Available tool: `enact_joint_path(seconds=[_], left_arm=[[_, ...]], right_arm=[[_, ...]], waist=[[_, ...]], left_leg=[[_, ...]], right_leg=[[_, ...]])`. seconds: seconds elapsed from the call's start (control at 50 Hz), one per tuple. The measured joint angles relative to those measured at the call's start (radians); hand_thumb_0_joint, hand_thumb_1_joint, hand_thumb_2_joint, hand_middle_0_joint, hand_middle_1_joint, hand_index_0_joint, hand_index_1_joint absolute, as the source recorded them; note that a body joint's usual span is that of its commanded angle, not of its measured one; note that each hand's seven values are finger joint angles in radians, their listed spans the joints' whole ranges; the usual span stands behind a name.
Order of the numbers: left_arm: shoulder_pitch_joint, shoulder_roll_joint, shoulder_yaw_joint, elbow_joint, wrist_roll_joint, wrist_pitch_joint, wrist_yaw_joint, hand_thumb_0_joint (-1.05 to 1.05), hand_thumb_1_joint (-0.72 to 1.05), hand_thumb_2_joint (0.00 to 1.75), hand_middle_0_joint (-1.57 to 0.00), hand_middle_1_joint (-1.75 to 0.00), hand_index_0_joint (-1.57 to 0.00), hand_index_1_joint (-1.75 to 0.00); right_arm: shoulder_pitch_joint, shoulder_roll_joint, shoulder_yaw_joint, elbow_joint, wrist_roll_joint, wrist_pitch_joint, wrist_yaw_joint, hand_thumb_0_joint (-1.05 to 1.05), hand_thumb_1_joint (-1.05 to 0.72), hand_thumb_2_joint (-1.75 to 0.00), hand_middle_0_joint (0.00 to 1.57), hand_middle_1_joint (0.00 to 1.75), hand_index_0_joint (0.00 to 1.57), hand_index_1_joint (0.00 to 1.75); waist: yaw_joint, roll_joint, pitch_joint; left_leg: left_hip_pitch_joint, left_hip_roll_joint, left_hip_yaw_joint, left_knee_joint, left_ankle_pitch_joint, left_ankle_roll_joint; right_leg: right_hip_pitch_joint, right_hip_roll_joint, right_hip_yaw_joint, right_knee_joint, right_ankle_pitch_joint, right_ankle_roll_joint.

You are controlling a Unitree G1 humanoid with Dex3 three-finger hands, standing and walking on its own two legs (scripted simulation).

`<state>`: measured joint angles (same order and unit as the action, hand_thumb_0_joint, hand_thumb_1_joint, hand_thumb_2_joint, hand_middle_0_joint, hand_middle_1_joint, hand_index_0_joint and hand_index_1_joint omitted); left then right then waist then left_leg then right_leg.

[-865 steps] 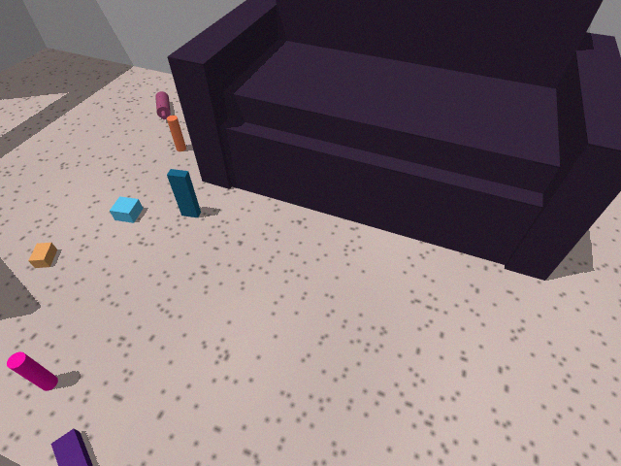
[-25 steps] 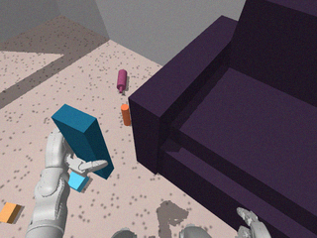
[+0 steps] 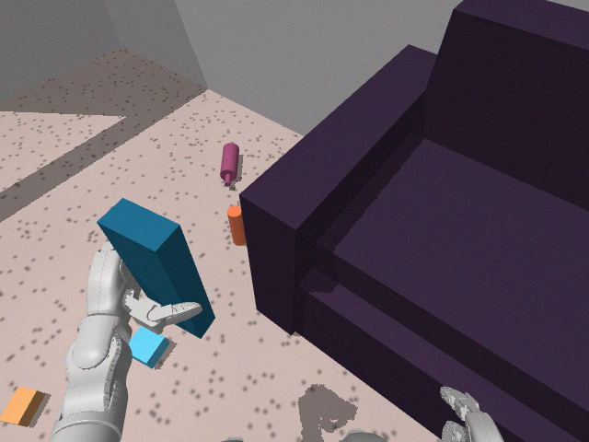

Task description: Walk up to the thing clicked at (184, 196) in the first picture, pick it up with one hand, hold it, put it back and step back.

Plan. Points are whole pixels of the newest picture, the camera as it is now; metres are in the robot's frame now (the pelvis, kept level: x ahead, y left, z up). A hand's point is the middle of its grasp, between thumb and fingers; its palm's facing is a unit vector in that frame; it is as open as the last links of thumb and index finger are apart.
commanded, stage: hold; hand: left
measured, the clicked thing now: (168, 279) +0.32 +0.16 +0.05
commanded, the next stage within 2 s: crouch in 0.16 s
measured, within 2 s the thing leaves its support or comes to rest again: neither
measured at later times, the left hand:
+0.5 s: hand (165, 278) +0.33 +0.17 +0.04, palm faces +0.06 -1.00 +0.01, open 9.7 cm
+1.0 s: hand (192, 324) +0.36 +0.19 -0.20, palm faces +0.13 -0.99 -0.03, open 9.7 cm
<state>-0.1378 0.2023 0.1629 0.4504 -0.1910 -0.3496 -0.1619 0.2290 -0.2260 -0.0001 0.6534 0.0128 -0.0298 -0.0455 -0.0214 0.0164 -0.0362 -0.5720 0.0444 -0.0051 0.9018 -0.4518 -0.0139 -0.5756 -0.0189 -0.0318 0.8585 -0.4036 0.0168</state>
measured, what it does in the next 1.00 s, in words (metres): lowers itself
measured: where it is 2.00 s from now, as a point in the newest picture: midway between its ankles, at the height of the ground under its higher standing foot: outside the picture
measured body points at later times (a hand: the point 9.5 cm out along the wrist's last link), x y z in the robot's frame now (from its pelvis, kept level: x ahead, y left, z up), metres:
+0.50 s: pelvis +0.00 +0.00 +0.00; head +0.05 +0.01 +0.45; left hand +0.32 +0.22 +0.04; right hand +0.13 -0.25 -0.10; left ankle +0.00 +0.12 -0.69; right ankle +0.02 -0.13 -0.69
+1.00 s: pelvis -0.04 +0.00 -0.17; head +0.12 +0.02 +0.24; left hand +0.34 +0.24 -0.19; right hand +0.09 -0.26 -0.30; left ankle +0.00 +0.13 -0.69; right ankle +0.02 -0.13 -0.69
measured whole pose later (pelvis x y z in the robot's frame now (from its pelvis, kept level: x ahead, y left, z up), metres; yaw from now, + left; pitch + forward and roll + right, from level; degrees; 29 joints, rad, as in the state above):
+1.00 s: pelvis -0.04 +0.00 -0.17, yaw -1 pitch +30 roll -2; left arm -0.45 0.24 0.30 0.92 -0.13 -0.75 -0.12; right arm 0.14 -0.26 -0.01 0.69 -0.07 -0.04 0.05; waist -0.07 0.00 -0.19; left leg -1.54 0.03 -0.04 1.70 -0.69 -0.01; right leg -1.54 -0.04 -0.03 1.65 -0.64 0.02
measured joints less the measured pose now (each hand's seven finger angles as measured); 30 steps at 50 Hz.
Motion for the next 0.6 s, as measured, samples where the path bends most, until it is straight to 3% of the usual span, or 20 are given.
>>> enact_joint_path(seconds=[0.42,0.6], left_arm=[[-0.004,-0.006,-0.001,0.021,0.007,0.009,0.008,-0.01,-0.53,0.81,-0.95,-1.20,-0.96,-1.20],[-0.070,-0.015,0.035,0.162,0.027,-0.100,0.032,-0.01,-0.51,0.80,-0.95,-1.20,-0.95,-1.20]], right_arm=[[-0.004,0.000,-0.005,0.003,-0.001,-0.001,0.006,0.01,-0.90,-0.90,0.20,0.30,0.20,0.30],[-0.023,-0.004,-0.015,0.008,-0.023,-0.022,0.033,0.01,-0.87,-0.90,0.20,0.30,0.20,0.30]], waist=[[0.003,-0.001,0.006],[-0.009,-0.021,0.003]], left_leg=[[0.042,-0.003,0.004,-0.042,0.019,0.001],[-0.111,-0.005,-0.003,0.062,-0.006,-0.001]], right_leg=[[0.041,-0.002,0.003,-0.039,0.018,0.000],[-0.114,-0.005,0.001,0.071,-0.011,-0.003]])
